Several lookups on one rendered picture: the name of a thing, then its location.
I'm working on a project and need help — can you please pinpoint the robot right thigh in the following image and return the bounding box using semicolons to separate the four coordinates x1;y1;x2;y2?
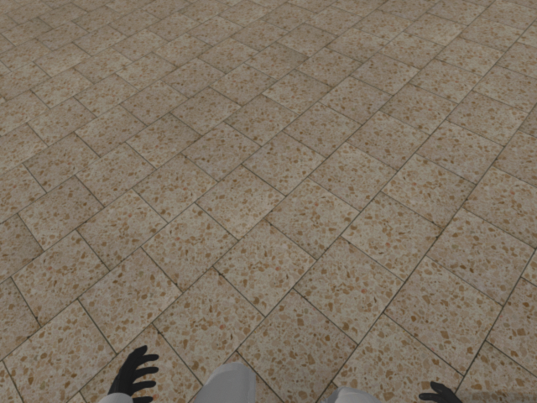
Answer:
320;386;382;403

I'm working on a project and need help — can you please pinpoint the robot left hand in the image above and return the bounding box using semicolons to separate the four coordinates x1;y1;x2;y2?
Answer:
107;345;159;403

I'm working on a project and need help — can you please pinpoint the robot right hand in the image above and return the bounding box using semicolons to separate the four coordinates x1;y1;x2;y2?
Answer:
419;381;462;403

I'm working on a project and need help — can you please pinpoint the robot left thigh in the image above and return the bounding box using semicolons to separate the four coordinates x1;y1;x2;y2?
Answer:
193;363;256;403

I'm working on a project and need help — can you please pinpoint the robot thigh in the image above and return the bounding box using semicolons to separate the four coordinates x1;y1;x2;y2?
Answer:
193;363;256;403
320;386;382;403

